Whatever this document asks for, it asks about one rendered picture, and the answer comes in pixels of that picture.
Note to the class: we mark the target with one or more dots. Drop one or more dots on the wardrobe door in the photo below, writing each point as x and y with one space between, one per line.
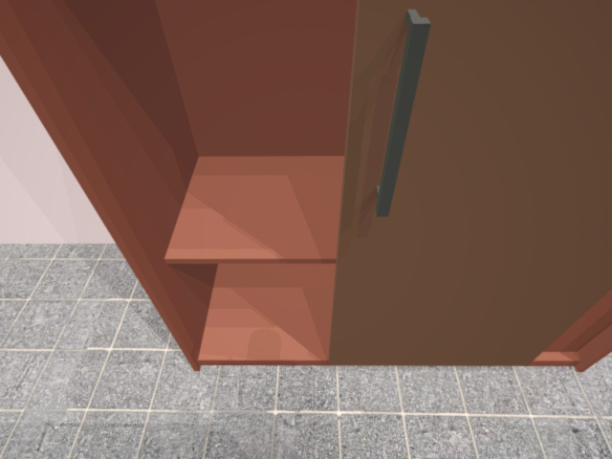
586 328
499 234

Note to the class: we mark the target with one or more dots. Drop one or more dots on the handle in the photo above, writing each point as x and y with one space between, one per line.
414 51

